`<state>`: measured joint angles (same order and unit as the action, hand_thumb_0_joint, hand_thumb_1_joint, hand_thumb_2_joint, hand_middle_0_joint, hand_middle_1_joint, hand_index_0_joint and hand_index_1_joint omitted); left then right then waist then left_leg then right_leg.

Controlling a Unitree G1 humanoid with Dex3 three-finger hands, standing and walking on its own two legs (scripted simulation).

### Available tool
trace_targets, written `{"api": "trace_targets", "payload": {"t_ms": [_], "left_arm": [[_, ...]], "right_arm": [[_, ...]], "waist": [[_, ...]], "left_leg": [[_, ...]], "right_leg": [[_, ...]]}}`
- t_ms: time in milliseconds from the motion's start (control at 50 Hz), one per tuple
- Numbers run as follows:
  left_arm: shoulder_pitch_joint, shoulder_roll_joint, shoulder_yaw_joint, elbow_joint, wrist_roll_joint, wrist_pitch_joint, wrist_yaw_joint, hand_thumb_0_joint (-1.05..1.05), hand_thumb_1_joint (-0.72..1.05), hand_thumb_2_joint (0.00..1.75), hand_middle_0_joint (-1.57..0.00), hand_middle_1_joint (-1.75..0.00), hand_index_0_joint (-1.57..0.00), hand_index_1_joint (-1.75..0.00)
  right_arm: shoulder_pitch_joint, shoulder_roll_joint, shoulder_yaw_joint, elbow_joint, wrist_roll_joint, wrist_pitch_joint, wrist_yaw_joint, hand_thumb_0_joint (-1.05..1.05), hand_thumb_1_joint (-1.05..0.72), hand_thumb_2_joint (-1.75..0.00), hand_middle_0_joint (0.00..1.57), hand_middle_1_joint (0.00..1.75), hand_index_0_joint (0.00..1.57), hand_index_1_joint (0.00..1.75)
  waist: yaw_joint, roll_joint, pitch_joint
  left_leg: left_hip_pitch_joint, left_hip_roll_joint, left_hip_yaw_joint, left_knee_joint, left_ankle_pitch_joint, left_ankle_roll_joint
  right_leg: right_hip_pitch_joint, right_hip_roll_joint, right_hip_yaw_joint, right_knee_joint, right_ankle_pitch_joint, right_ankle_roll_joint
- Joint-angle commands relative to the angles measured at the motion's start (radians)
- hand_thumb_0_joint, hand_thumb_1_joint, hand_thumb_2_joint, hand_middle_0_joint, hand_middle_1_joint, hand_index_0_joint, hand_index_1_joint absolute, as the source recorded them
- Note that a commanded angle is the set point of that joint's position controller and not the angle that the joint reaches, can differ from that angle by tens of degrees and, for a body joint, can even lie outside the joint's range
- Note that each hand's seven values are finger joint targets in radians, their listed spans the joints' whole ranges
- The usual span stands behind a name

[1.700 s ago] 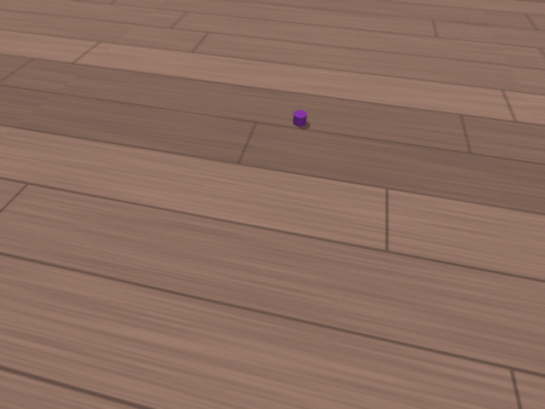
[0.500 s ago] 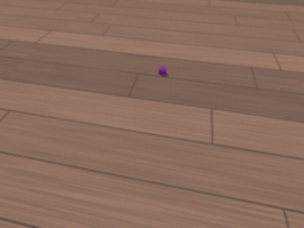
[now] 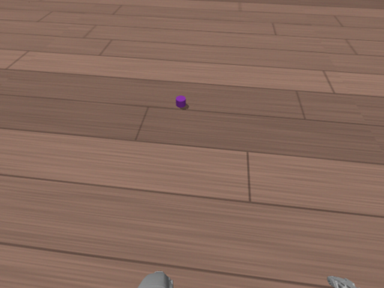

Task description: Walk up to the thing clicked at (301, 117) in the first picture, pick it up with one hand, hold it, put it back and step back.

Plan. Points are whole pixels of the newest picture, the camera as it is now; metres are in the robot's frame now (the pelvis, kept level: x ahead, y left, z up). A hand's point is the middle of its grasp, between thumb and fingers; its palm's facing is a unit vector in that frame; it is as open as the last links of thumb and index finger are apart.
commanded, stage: walk up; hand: left
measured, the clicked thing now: (180, 101) +1.63 +0.19 -0.74
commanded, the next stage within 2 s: none
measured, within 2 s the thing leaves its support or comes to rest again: neither
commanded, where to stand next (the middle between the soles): +1.22 -0.01 m, yaw -4 degrees
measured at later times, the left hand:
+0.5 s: hand (113, 176) +0.44 +0.28 -0.12, palm faces -0.19 -0.91 -0.37, open 7.4 cm
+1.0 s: hand (127, 150) +0.56 +0.28 -0.15, palm faces -0.06 -0.93 -0.36, open 7.4 cm
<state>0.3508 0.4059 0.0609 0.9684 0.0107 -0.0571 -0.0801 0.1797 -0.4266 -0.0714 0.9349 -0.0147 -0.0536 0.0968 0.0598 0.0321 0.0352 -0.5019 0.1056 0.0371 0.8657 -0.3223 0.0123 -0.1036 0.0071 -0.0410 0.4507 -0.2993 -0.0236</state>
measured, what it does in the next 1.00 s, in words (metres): walks ahead: left foot, then right foot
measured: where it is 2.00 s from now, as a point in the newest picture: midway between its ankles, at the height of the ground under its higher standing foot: (202, 171)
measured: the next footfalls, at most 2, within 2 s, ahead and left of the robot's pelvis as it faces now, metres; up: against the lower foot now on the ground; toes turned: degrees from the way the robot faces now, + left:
left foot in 0.12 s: +0.23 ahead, +0.16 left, +0.00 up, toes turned +6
right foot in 0.56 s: +0.47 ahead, -0.13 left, +0.00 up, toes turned -9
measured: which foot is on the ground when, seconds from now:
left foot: up 0.00-0.10, down 0.12-0.60, up 0.62-1.00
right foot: down 0.00-0.14, up 0.16-0.54, down 0.56-1.00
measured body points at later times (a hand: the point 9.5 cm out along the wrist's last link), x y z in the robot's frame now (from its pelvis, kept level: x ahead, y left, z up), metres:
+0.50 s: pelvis +0.27 +0.02 +0.00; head +0.29 +0.01 +0.45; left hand +0.44 +0.33 -0.10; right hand +0.23 -0.31 -0.11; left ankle +0.19 +0.15 -0.74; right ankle +0.42 -0.14 -0.71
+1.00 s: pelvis +0.52 -0.01 -0.01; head +0.54 +0.01 +0.44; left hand +0.57 +0.32 -0.12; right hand +0.60 -0.34 -0.10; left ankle +0.67 +0.12 -0.72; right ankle +0.44 -0.13 -0.74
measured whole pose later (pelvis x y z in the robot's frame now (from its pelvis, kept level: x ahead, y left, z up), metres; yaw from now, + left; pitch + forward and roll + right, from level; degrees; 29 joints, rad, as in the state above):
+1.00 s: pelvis +0.52 -0.01 -0.01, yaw -4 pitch -2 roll -3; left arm 0.35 0.43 0.06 0.89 0.01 -0.09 -0.05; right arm 0.23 -0.44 -0.08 0.88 -0.02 -0.04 0.09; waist 0.04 0.03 0.06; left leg -0.50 0.11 0.01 0.63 -0.12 0.01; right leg -0.04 0.01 -0.10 0.45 -0.37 0.00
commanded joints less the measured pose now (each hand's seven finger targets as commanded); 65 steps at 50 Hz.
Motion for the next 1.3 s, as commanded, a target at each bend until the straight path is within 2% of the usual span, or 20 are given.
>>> {"api": "trace_targets", "payload": {"t_ms": [0,100,140,160,260,340,480,540,560,580,600,720,860,960,1000,1020,1060,1080,1160,1280], "left_arm": [[-0.139,0.320,0.079,-0.137,-0.001,-0.052,0.026,0.00,0.90,0.90,-0.20,-0.30,-0.20,-0.30],[-0.102,0.245,0.050,-0.145,0.008,-0.048,0.025,0.00,0.90,0.90,-0.20,-0.30,-0.20,-0.30],[-0.005,0.153,0.017,-0.136,-0.007,-0.042,0.037,0.00,0.90,0.90,-0.20,-0.30,-0.20,-0.30],[0.002,0.243,0.029,-0.129,-0.004,-0.036,0.051,0.00,0.90,0.90,-0.20,-0.30,-0.20,-0.30],[-0.038,0.231,0.037,-0.091,-0.028,-0.032,0.024,0.00,0.90,0.90,-0.20,-0.30,-0.20,-0.30],[-0.160,0.193,0.027,-0.148,-0.019,-0.020,0.000,0.00,0.90,0.90,-0.20,-0.30,-0.20,-0.30],[-0.239,0.187,0.042,-0.150,-0.011,-0.016,-0.016,0.00,0.90,0.90,-0.20,-0.30,-0.20,-0.30],[-0.049,0.251,0.077,-0.087,-0.004,-0.028,0.006,0.00,0.90,0.90,-0.20,-0.30,-0.20,-0.30],[0.058,0.322,0.107,-0.079,0.001,-0.034,0.020,0.00,0.90,0.90,-0.20,-0.30,-0.20,-0.30],[0.063,0.382,0.112,-0.107,-0.006,-0.042,0.031,0.00,0.90,0.90,-0.20,-0.30,-0.20,-0.30],[0.033,0.396,0.112,-0.105,-0.028,-0.037,0.035,0.00,0.90,0.90,-0.20,-0.30,-0.20,-0.30],[-0.103,0.255,0.063,-0.138,-0.034,-0.059,0.053,0.00,0.90,0.90,-0.20,-0.30,-0.20,-0.30],[-0.097,0.277,0.078,-0.183,-0.005,-0.073,0.049,0.00,0.90,0.90,-0.20,-0.30,-0.20,-0.30],[-0.075,0.293,0.076,-0.169,-0.002,-0.064,0.049,0.00,0.90,0.90,-0.20,-0.30,-0.20,-0.30],[-0.083,0.277,0.068,-0.176,0.002,-0.057,0.051,0.00,0.90,0.90,-0.20,-0.30,-0.20,-0.30],[-0.036,0.223,0.046,-0.175,0.000,-0.052,0.053,0.00,0.90,0.90,-0.20,-0.30,-0.20,-0.30],[0.052,0.195,0.035,-0.166,-0.023,-0.037,0.062,0.00,0.90,0.90,-0.20,-0.30,-0.20,-0.30],[0.000,0.260,0.040,-0.149,-0.006,-0.031,0.072,0.00,0.90,0.90,-0.20,-0.30,-0.20,-0.30],[0.012,0.229,0.033,-0.107,-0.029,-0.024,0.049,0.00,0.90,0.90,-0.20,-0.30,-0.20,-0.30],[-0.068,0.196,0.032,-0.142,-0.010,-0.007,0.024,0.00,0.90,0.90,-0.20,-0.30,-0.20,-0.30]], "right_arm": [[-0.048,-0.199,-0.067,-0.097,-0.006,-0.020,0.000,0.00,-0.90,-0.90,0.20,0.30,0.20,0.30],[0.248,-0.247,-0.112,-0.026,-0.015,-0.042,-0.031,0.00,-0.90,-0.90,0.20,0.30,0.20,0.30],[0.306,-0.337,-0.130,-0.054,-0.025,-0.058,-0.055,0.00,-0.90,-0.90,0.20,0.30,0.20,0.30],[0.192,-0.358,-0.131,-0.085,0.004,-0.057,-0.052,0.00,-0.90,-0.90,0.20,0.30,0.20,0.30],[0.101,-0.232,-0.069,-0.112,0.016,-0.073,-0.057,0.00,-0.90,-0.90,0.20,0.30,0.20,0.30],[0.120,-0.254,-0.069,-0.123,0.009,-0.076,-0.060,0.00,-0.90,-0.90,0.20,0.30,0.20,0.30],[0.138,-0.267,-0.066,-0.122,0.009,-0.058,-0.061,0.00,-0.90,-0.90,0.20,0.30,0.20,0.30],[0.187,-0.210,-0.044,-0.127,0.008,-0.048,-0.064,0.00,-0.90,-0.90,0.20,0.30,0.20,0.30],[0.254,-0.151,-0.022,-0.132,0.010,-0.048,-0.062,0.00,-0.90,-0.90,0.20,0.30,0.20,0.30],[0.310,-0.121,-0.005,-0.134,0.015,-0.043,-0.062,0.00,-0.90,-0.90,0.20,0.30,0.20,0.30],[0.247,-0.243,-0.035,-0.117,0.013,-0.036,-0.074,0.00,-0.90,-0.90,0.20,0.30,0.20,0.30],[0.217,-0.171,-0.030,-0.078,0.021,-0.011,-0.054,0.00,-0.90,-0.90,0.20,0.30,0.20,0.30],[0.033,-0.168,-0.047,-0.144,-0.003,-0.003,-0.014,0.00,-0.90,-0.90,0.20,0.30,0.20,0.30],[-0.003,-0.166,-0.057,-0.142,-0.006,-0.024,-0.005,0.00,-0.90,-0.90,0.20,0.30,0.20,0.30],[0.141,-0.205,-0.076,-0.093,-0.011,-0.030,-0.015,0.00,-0.90,-0.90,0.20,0.30,0.20,0.30],[0.279,-0.254,-0.094,-0.056,-0.027,-0.039,-0.029,0.00,-0.90,-0.90,0.20,0.30,0.20,0.30],[0.279,-0.350,-0.114,-0.101,-0.008,-0.047,-0.049,0.00,-0.90,-0.90,0.20,0.30,0.20,0.30],[0.240,-0.344,-0.118,-0.104,0.017,-0.042,-0.049,0.00,-0.90,-0.90,0.20,0.30,0.20,0.30],[0.138,-0.229,-0.056,-0.125,0.026,-0.054,-0.066,0.00,-0.90,-0.90,0.20,0.30,0.20,0.30],[0.158,-0.234,-0.057,-0.143,0.017,-0.065,-0.067,0.00,-0.90,-0.90,0.20,0.30,0.20,0.30]], "waist": [[-0.045,-0.124,0.074],[-0.192,0.152,-0.127],[-0.180,0.320,-0.124],[-0.139,0.242,-0.101],[-0.072,0.107,0.033],[-0.079,0.106,0.058],[-0.081,0.070,-0.009],[0.023,-0.126,-0.141],[0.060,-0.294,-0.222],[0.035,-0.362,-0.221],[0.052,-0.282,-0.166],[-0.068,-0.172,0.036],[-0.040,-0.136,0.071],[-0.040,-0.107,0.014],[-0.122,-0.001,-0.057],[-0.177,0.128,-0.142],[-0.149,0.276,-0.164],[-0.149,0.192,-0.127],[-0.069,0.078,0.009],[-0.081,0.102,0.034]], "left_leg": [[0.103,0.034,-0.016,-0.180,0.137,-0.020],[0.676,-0.040,0.033,-0.324,0.083,0.027],[0.739,0.296,-0.618,-0.612,-0.359,0.130],[0.627,0.370,-0.735,-0.694,-0.427,0.215],[0.379,0.175,-0.163,-0.637,0.104,0.145],[0.407,0.196,-0.068,-0.646,0.272,0.213],[0.359,0.162,0.012,-0.543,0.243,0.155],[0.267,0.071,0.084,-0.116,0.370,0.099],[0.114,-0.010,0.098,0.146,0.168,0.070],[-0.078,-0.094,0.029,0.310,-0.187,0.029],[-0.145,-0.072,-0.023,0.386,-0.193,0.025],[0.029,-0.017,-0.098,0.226,0.086,0.026],[-0.037,0.017,-0.061,-0.115,0.173,-0.030],[0.168,0.003,-0.010,-0.283,0.218,0.015],[0.396,-0.041,0.012,-0.335,0.165,0.044],[0.593,-0.024,-0.057,-0.361,0.055,0.086],[0.724,0.312,-0.719,-0.604,-0.196,0.223],[0.662,0.334,-0.736,-0.602,-0.169,0.267],[0.363,0.155,-0.236,-0.595,0.247,0.139],[0.391,0.143,-0.130,-0.630,0.316,0.208]], "right_leg": [[-0.216,-0.228,0.204,-0.261,-0.203,-0.166],[-0.388,-0.111,0.042,0.309,0.145,-0.097],[-0.681,0.078,0.097,0.765,-0.204,-0.029],[-0.651,0.017,0.167,0.828,-0.197,-0.050],[-0.518,-0.092,0.142,0.639,0.027,-0.003],[-0.529,-0.119,0.073,0.403,0.052,0.034],[-0.230,-0.074,-0.026,0.154,0.231,-0.017],[0.126,-0.018,-0.035,0.088,0.123,-0.053],[0.294,-0.165,0.199,0.012,-0.096,-0.080],[0.372,-0.411,0.623,-0.108,-0.113,-0.164],[0.331,-0.438,0.737,-0.163,-0.077,-0.235],[-0.110,-0.217,0.178,-0.179,0.367,-0.104],[-0.116,-0.250,0.112,-0.258,0.009,-0.183],[-0.108,-0.282,0.101,-0.137,0.103,-0.160],[-0.157,-0.232,0.052,0.084,0.228,-0.125],[-0.255,-0.160,0.002,0.373,0.260,-0.088],[-0.596,0.042,0.011,0.739,-0.240,-0.037],[-0.609,-0.027,0.097,0.796,-0.218,-0.045],[-0.447,-0.095,0.134,0.664,-0.024,-0.021],[-0.479,-0.121,0.058,0.439,0.071,0.031]]}}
